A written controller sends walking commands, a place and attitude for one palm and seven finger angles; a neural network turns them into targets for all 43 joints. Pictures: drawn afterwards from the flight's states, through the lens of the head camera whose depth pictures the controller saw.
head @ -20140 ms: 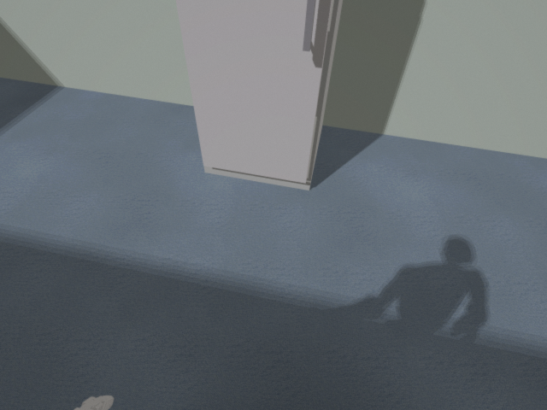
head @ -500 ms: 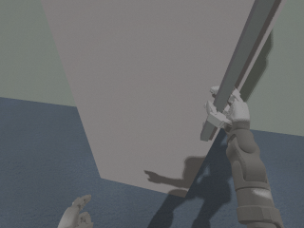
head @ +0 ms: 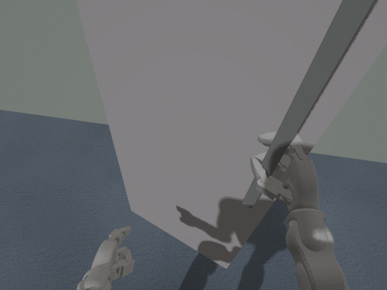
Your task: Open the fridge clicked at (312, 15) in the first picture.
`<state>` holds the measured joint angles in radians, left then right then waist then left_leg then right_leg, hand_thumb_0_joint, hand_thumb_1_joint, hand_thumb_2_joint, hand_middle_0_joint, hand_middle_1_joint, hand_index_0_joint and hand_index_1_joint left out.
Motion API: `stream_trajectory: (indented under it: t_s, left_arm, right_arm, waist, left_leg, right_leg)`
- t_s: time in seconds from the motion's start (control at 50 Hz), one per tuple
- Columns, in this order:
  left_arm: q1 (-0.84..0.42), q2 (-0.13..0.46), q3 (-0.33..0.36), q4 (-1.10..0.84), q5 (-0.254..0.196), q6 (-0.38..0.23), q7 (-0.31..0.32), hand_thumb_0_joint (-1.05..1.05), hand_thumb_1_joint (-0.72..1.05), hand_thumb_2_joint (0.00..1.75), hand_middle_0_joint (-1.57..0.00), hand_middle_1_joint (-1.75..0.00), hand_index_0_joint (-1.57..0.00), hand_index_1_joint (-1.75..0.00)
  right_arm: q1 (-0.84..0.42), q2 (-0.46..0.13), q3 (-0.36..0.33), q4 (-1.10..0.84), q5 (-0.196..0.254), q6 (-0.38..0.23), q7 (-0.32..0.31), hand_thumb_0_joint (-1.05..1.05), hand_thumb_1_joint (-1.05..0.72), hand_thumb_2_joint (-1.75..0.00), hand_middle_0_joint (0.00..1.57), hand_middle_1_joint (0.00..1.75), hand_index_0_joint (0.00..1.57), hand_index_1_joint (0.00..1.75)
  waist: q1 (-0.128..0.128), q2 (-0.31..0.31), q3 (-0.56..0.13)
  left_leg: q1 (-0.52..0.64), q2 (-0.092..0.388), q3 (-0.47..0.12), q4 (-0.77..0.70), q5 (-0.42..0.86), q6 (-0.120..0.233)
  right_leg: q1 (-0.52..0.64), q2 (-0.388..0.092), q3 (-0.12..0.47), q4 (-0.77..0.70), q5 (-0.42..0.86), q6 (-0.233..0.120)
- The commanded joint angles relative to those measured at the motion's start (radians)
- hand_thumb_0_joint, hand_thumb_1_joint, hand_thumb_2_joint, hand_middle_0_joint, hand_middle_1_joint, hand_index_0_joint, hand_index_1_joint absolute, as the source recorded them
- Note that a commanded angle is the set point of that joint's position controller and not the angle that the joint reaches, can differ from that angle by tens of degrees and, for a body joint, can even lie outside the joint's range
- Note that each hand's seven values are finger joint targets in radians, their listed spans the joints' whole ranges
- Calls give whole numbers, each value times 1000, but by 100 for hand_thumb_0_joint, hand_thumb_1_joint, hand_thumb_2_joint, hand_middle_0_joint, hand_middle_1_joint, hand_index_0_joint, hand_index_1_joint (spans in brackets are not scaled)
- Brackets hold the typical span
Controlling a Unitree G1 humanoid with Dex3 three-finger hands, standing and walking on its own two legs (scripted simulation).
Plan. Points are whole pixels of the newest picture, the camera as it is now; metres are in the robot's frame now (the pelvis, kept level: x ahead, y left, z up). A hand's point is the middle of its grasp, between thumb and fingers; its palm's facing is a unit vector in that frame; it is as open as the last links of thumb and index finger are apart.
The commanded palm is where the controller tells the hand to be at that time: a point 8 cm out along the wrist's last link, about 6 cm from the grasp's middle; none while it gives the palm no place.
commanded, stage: walk backward, drawing the door open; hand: right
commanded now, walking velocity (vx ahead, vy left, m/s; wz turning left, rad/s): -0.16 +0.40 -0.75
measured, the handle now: (292, 119) +0.34 -0.10 +0.24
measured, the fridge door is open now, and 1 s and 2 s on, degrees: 23 55 72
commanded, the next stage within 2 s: stop walking and hold the door back in 1.68 s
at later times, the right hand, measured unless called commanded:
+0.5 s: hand (202, 236) +0.18 +0.02 +0.14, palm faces +0.00 +0.98 -0.20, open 7.0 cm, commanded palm +0.15 -0.02 +0.15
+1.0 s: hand (109, 272) +0.12 +0.13 +0.14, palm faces +0.29 +0.95 -0.13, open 7.0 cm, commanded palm +0.07 +0.10 +0.15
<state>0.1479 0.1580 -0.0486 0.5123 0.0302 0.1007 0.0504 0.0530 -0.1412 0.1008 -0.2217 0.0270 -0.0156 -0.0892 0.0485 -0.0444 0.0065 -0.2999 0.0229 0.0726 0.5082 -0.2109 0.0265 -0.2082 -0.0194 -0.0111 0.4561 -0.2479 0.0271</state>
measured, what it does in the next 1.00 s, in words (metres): steps to the left, turning right: right foot, then left foot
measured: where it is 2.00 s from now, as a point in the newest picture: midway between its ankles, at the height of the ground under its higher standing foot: outside the picture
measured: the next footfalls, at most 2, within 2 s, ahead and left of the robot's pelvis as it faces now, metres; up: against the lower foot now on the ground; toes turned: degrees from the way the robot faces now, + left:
right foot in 0.60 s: -0.08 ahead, -0.03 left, +0.00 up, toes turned -23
left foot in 0.76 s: +0.02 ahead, +0.37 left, +0.00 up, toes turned -29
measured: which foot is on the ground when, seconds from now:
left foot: down 0.00-0.56, up 0.58-0.74, down 0.76-0.92, up 0.94-1.00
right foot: down 0.00-0.42, up 0.44-0.58, down 0.60-0.76, up 0.78-0.90, down 0.92-1.00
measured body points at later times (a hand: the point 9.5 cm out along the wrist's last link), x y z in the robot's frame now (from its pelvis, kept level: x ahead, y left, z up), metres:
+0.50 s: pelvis -0.09 +0.11 -0.02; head -0.06 +0.13 +0.43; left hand +0.09 +0.30 -0.14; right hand +0.17 -0.03 +0.15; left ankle +0.03 +0.09 -0.74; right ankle -0.08 -0.08 -0.68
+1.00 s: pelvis -0.09 +0.32 -0.02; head -0.03 +0.27 +0.42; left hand +0.22 +0.37 -0.10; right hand +0.10 +0.08 +0.15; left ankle -0.01 +0.42 -0.67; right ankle -0.13 +0.16 -0.74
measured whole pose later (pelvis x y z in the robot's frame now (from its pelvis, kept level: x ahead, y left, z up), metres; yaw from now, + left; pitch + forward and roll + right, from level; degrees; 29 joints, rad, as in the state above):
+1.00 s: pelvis -0.09 +0.32 -0.02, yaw -39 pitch -2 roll +1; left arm 0.04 0.18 0.04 0.59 0.01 -0.12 0.02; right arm -0.06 -0.17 0.30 -0.39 -0.03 -0.13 0.00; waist 0.06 0.00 0.21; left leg -0.52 0.01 0.03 1.17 -0.48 -0.05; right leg -0.43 -0.08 0.02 0.71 -0.25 0.03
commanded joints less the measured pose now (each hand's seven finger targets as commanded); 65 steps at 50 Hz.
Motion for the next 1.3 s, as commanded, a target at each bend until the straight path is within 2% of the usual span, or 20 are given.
stream_trajectory:
  t_s: [0.0, 0.22, 0.34, 0.42, 0.5, 0.54, 0.56, 0.58, 0.68, 0.72, 0.78, 0.86, 0.9, 0.94, 1.02, 1.08, 1.1, 1.14, 1.2, 1.28]
  left_arm:
    - [-101, 100, 57, -143, -8, -66, 12, 0, 90, 90, -20, -30, -20, -30]
    - [-66, 62, 64, -94, -19, -138, 38, 0, 90, 90, -20, -30, -20, -30]
    - [-197, 85, 80, -112, -17, -153, 38, 0, 90, 90, -20, -30, -20, -30]
    - [-89, 48, 101, -49, -20, -167, 22, 0, 90, 90, -20, -30, -20, -30]
    - [1, 28, 65, -9, -20, -209, 19, 0, 90, 90, -20, -30, -20, -30]
    - [-10, 82, 59, -14, -34, -270, 23, 0, 90, 90, -20, -30, -20, -30]
    - [-131, 153, 73, -101, 13, -274, 1, 0, 90, 90, -20, -30, -20, -30]
    - [-153, 204, 105, -87, -1, -242, -1, 0, 90, 90, -20, -30, -20, -30]
    - [-116, 138, 105, -42, -36, -260, -40, 0, 90, 90, -20, -30, -20, -30]
    - [-86, 58, 106, -35, -59, -248, -34, 0, 90, 90, -20, -30, -20, -30]
    - [-140, 54, 105, -42, -57, -260, -7, 0, 90, 90, -20, -30, -20, -30]
    - [-114, 66, 84, -41, -37, -262, 10, 0, 90, 90, -20, -30, -20, -30]
    - [-109, 177, 121, -46, -6, -281, -18, 0, 90, 90, -20, -30, -20, -30]
    - [-148, 195, 146, -60, -16, -257, -38, 0, 90, 90, -20, -30, -20, -30]
    - [-187, 142, 112, -58, -29, -249, -53, 0, 90, 90, -20, -30, -20, -30]
    - [-136, 75, 107, -61, -61, -243, -33, 0, 90, 90, -20, -30, -20, -30]
    - [-151, 38, 98, -72, -58, -241, -22, 0, 90, 90, -20, -30, -20, -30]
    - [-130, 23, 94, -71, -31, -254, -13, 0, 90, 90, -20, -30, -20, -30]
    - [-156, 24, 75, -66, -21, -242, 5, 0, 90, 90, -20, -30, -20, -30]
    - [-112, 24, 68, -70, -9, -256, 17, 0, 90, 90, -20, -30, -20, -30]
  right_arm:
    - [-195, -58, -6, -345, -34, -109, 19, 0, -90, -90, 45, 140, 45, 140]
    - [-203, -69, 30, -444, -44, -94, 7, 0, -90, -90, 45, 140, 45, 140]
    - [-204, -64, 21, -473, -59, -101, 15, 0, -90, -90, 45, 140, 45, 140]
    - [-283, -99, -2, -563, -102, -102, -2, 0, -90, -90, 45, 140, 45, 140]
    - [-354, -14, 116, -445, -115, -103, 33, 0, -90, -90, 45, 140, 45, 140]
    - [-385, 45, 197, -425, -90, -118, 42, 0, -90, -90, 45, 140, 45, 140]
    - [-323, 15, 164, -420, -100, -155, 42, 0, -90, -90, 45, 140, 45, 140]
    - [-341, -39, 103, -429, -105, -159, 40, 0, -90, -90, 45, 140, 45, 140]
    - [-312, 89, 178, -370, -59, -170, 61, 0, -90, -90, 45, 140, 45, 140]
    - [-399, 47, 185, -467, -74, -173, 62, 0, -90, -90, 45, 140, 45, 140]
    - [-287, 18, 130, -432, -79, -157, 56, 0, -90, -90, 45, 140, 45, 140]
    - [-368, 95, 219, -456, -71, -178, 91, 0, -90, -90, 45, 140, 45, 140]
    - [-387, 83, 222, -459, -90, -214, 92, 0, -90, -90, 45, 140, 45, 140]
    - [-396, 1, 133, -513, -86, -225, 74, 0, -90, -90, 45, 140, 45, 140]
    - [-264, 57, 141, -473, -57, -175, 68, 0, -90, -90, 45, 140, 45, 140]
    - [-300, -4, 114, -498, -76, -165, 66, 0, -90, -90, 45, 140, 45, 140]
    - [-323, -82, 56, -548, -87, -152, 59, 0, -90, -90, 45, 140, 45, 140]
    - [-253, -71, 28, -559, -87, -117, 49, 0, -90, -90, 45, 140, 45, 140]
    - [-231, -32, 51, -519, -72, -167, 54, 0, -90, -90, 45, 140, 45, 140]
    - [-219, -24, 50, -502, -66, -183, 55, 0, -90, -90, 45, 140, 45, 140]
  waist:
    - [0, 79, -241]
    - [29, 82, -194]
    - [-11, -170, -100]
    - [-26, 354, -231]
    - [53, 302, -116]
    - [127, -193, -11]
    - [28, -345, -85]
    - [-2, -130, -124]
    - [-34, -63, -192]
    - [-2, 226, -291]
    - [-28, 343, -219]
    - [48, 158, -154]
    - [27, -270, -227]
    - [25, -146, -222]
    - [-54, -193, -194]
    - [-36, 134, -252]
    - [-44, 373, -199]
    - [-46, 324, -199]
    - [-41, 246, -151]
    - [-24, 294, -222]
  left_leg:
    - [149, 34, -48, -97, 224, -36]
    - [-34, 90, -10, -131, -198, 7]
    - [346, -6, -170, 293, -221, -37]
    - [-45, 336, -235, -442, -602, 41]
    - [-151, 64, 245, -390, -202, -190]
    - [-242, -52, 220, 424, 3, -177]
    - [-303, 42, -95, 822, -234, -72]
    - [-258, 81, -328, 938, -244, -57]
    - [222, -61, -7, 105, -220, -56]
    - [217, 84, -62, -219, -214, 13]
    - [136, 323, -153, -103, 267, 157]
    - [-79, 163, 92, 310, 316, 69]
    - [-445, -4, -67, 797, -369, -72]
    - [-367, 6, -204, 843, -319, -85]
    - [209, -42, -53, 245, -207, -51]
    - [205, 48, -64, -233, -168, 5]
    - [91, 234, -305, -297, -187, 125]
    - [55, 334, -370, -218, -10, 206]
    - [223, 250, -39, -52, 521, 186]
    - [276, 217, 14, 35, 698, 156]
  right_leg:
    - [-8, -83, 78, -30, 340, -68]
    - [11, -10, 43, 95, 61, -40]
    - [-597, -236, 456, -278, -319, -162]
    - [-238, 62, -90, 825, -260, 3]
    - [113, 17, -233, 452, -250, -12]
    - [225, -152, 54, -381, -12, -94]
    - [12, -585, 711, -329, 125, -173]
    - [-45, -685, 820, -261, 208, -268]
    - [-244, -181, 215, -71, -197, -64]
    - [-165, 47, -39, 285, -198, 14]
    - [-332, 2, -34, 744, -340, -3]
    - [26, -36, -60, 155, -58, -16]
    - [302, -529, 783, -193, 470, -207]
    - [139, -515, 824, -217, 65, -292]
    - [-262, -245, 216, -168, -206, -72]
    - [-161, -14, -53, 262, -250, 7]
    - [-306, 54, -84, 655, -345, 25]
    - [-367, 30, 5, 953, -370, -2]
    - [-320, -29, -102, 712, -368, 13]
    - [-173, -8, -164, 270, -252, 1]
